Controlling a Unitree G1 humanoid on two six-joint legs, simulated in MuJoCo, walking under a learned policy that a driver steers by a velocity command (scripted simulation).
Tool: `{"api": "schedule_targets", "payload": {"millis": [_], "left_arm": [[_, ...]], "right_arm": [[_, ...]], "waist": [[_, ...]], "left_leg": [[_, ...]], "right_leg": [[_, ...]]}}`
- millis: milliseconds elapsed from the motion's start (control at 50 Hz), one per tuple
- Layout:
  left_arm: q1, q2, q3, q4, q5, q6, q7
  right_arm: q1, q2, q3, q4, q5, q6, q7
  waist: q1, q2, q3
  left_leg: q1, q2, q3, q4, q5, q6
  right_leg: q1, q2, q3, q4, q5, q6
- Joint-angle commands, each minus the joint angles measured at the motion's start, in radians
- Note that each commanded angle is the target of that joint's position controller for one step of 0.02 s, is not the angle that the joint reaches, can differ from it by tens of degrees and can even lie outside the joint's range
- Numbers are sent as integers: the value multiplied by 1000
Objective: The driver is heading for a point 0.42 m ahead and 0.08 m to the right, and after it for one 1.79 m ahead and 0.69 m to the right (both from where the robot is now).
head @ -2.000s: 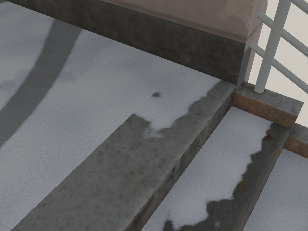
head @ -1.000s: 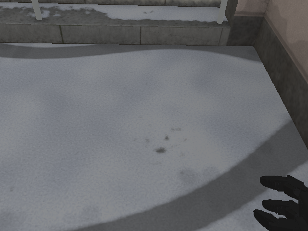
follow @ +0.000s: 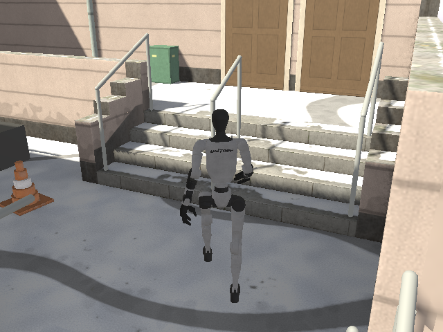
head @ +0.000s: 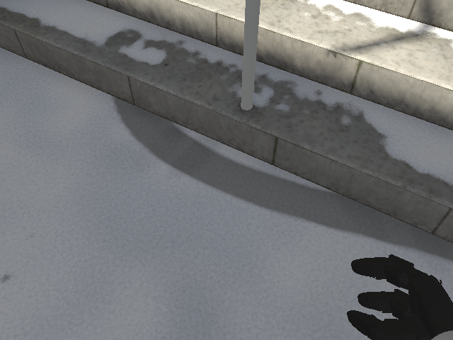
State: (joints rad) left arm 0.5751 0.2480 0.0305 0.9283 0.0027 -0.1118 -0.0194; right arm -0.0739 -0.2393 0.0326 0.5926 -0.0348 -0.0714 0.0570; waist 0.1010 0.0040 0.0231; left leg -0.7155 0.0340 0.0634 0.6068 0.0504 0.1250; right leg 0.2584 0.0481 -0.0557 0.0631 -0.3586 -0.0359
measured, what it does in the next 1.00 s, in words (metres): walks ahead, turning right: left foot, then right foot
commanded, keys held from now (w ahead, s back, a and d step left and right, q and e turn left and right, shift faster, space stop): w+shift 0.12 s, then w+e+shift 0.08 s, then e+shift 0.80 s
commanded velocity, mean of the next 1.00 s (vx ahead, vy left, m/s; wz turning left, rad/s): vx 0.43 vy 0.00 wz -0.63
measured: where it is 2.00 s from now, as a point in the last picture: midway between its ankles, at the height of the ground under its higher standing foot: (272, 238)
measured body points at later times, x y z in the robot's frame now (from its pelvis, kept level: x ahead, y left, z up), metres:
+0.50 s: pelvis +0.47 -0.01 -0.02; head +0.51 -0.01 +0.43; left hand +0.67 +0.22 -0.13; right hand +0.46 -0.28 -0.15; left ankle +0.28 +0.11 -0.63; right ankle +0.62 -0.06 -0.72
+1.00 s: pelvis +0.64 +0.03 +0.02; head +0.66 +0.00 +0.46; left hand +0.91 +0.22 -0.08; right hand +0.63 -0.31 -0.07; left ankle +0.77 +0.10 -0.72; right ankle +0.63 -0.06 -0.72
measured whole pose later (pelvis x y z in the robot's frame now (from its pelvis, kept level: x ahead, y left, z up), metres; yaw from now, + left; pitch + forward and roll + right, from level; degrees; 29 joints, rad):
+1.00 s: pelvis +0.64 +0.03 +0.02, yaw -40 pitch +1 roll +1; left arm 0.27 0.36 0.11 0.68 -0.03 0.06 0.03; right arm 0.07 -0.32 -0.02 0.69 0.01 -0.02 -0.05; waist 0.06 0.00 0.05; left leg -0.33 -0.07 -0.18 0.48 -0.20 -0.04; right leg -0.29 0.28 0.42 0.51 -0.17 -0.06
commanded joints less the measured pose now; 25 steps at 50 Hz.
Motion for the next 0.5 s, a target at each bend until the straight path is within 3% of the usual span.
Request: {"api": "schedule_targets", "payload": {"millis": [20, 40, 60, 80, 100, 120, 140, 160, 180, 200, 240, 280, 300, 320, 340, 380, 400, 420, 440, 460, 480, 500], "left_arm": [[-19, 238, 45, -37, 20, 10, 29], [-57, 254, 49, -41, 27, 26, 40], [-78, 214, 41, -69, 33, 31, 41], [26, 32, 5, -124, 2, 23, 19], [-60, 131, 21, -148, -10, 9, 23], [-207, 138, 22, -188, -10, 5, 28], [-245, 119, 11, -194, -5, 3, 23], [-249, 103, 7, -186, 1, 14, 15], [-218, 91, 4, -182, 13, 35, 3], [-213, 69, 2, -172, 21, 55, -8], [-258, 54, -1, -195, 32, 81, -19], [-347, 42, -6, -238, 29, 77, -20], [-359, 31, -12, -242, 23, 70, -25], [-387, 26, -17, -244, 16, 62, -34], [-406, 23, -17, -241, 10, 55, -44], [-352, 48, -8, -220, 22, 53, -53], [-290, 77, 4, -201, 35, 55, -53], [-179, 118, 22, -175, 46, 56, -49], [-26, 162, 44, -134, 52, 55, -39], [28, 193, 63, -111, 40, 52, -18], [-36, 284, 78, -119, 25, 57, -3], [-99, 348, 99, -177, 20, 61, 1]], "right_arm": [[151, -134, -51, 4, -9, -7, -26], [369, -166, -71, 77, -6, -5, -40], [560, -233, -99, 126, -19, -2, -58], [560, -323, -126, 127, -49, -6, -67], [563, -281, -129, 119, -13, 2, -63], [482, -237, -123, 149, -6, -6, -64], [450, -184, -114, 165, -5, -18, -60], [419, -145, -106, 174, -14, -29, -59], [413, -103, -92, 188, -13, -36, -62], [428, -66, -80, 204, -5, -47, -58], [418, -87, -81, 228, 20, -69, -56], [382, -87, -76, 231, 21, -80, -49], [341, -88, -74, 223, 24, -83, -47], [336, -96, -75, 221, 31, -87, -50], [366, -109, -76, 228, 38, -92, -56], [379, -163, -89, 222, 49, -94, -73], [377, -186, -97, 213, 52, -85, -86], [364, -209, -105, 205, 51, -71, -96], [321, -223, -112, 191, 49, -57, -99], [309, -199, -114, 201, 50, -40, -94], [401, -75, -88, 172, 18, -27, -89], [590, -77, -73, 122, 35, -17, -93]], "waist": [[-177, -134, -66], [-280, -136, -167], [-348, -97, -277], [-209, 225, -413], [-266, 162, -481], [-228, 84, -246], [-196, 2, -141], [-153, -32, -75], [-107, -12, -49], [-89, -2, -25], [-55, 31, 64], [-39, 37, 104], [-26, 47, 94], [-41, 50, 83], [-62, 36, 63], [-47, 55, -4], [-24, 73, -47], [25, 89, -105], [101, 87, -161], [141, -10, -155], [7, -239, -95], [-77, -260, -412]], "left_leg": [[421, -128, 69, -20, -152, 42], [644, -134, 51, -51, -186, 59], [920, 8, -102, -1, -349, 89], [1220, 343, -650, -69, -557, 214], [1231, 356, -940, -265, -604, 244], [1075, 299, -727, -291, -498, 204], [902, 274, -589, -311, -380, 174], [764, 234, -484, -340, -308, 133], [653, 213, -407, -373, -282, 107], [594, 186, -331, -406, -248, 73], [524, 190, -200, -458, 98, 63], [468, 109, -4, -454, 473, 15], [429, 54, 88, -449, 493, -15], [416, 29, 136, -431, 465, -32], [439, 30, 148, -404, 456, -44], [526, 58, 154, -286, 594, -80], [564, 75, 154, -175, 684, -100], [560, 94, 146, -4, 736, -114], [519, 102, 126, 240, 661, -124], [461, -8, 154, 618, 132, -144], [146, -139, 133, 1013, -702, -168], [21, -145, -101, 1156, -638, -177]], "right_leg": [[-146, -250, 6, 335, 1351, -84], [-208, -239, -14, 593, 1322, -70], [-424, -202, -7, 928, 1030, -71], [-833, -19, 31, 1371, -39, -40], [-981, 19, 149, 1493, -91, -63], [-1071, -59, 149, 1440, 31, -72], [-1038, -93, 144, 1359, 72, -73], [-984, -121, 153, 1303, 80, -70], [-922, -136, 158, 1272, 83, -60], [-892, -155, 159, 1234, 86, -56], [-931, -164, 130, 1163, 91, -25], [-901, -129, 52, 994, 221, -10], [-821, -108, 9, 859, 325, -11], [-742, -84, -36, 717, 448, -12], [-681, -53, -78, 627, 559, -17], [-579, 8, -118, 561, 619, -43], [-517, 43, -131, 558, 582, -59], [-403, 69, -112, 564, 526, -86], [-268, 68, -61, 537, 511, -121], [-220, 7, 9, 426, 633, -172], [-102, -163, 238, 593, 1494, -215], [114, -370, 616, 484, 1593, -429]]}}
Velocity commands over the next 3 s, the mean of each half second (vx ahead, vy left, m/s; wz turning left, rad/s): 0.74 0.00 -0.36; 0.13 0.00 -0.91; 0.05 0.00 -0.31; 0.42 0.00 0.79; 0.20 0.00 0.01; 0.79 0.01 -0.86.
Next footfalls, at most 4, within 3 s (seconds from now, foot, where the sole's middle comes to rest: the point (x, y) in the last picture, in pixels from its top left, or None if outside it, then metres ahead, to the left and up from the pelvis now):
0.06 left None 0.27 0.09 -0.76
0.46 right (278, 272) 0.66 -0.06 -0.76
1.00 left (240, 232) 0.79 0.06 -0.76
1.42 right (282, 302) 0.57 -0.08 -0.76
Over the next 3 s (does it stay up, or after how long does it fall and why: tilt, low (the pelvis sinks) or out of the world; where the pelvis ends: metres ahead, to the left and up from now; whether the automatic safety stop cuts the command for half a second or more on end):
stays up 1.13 -0.15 0.16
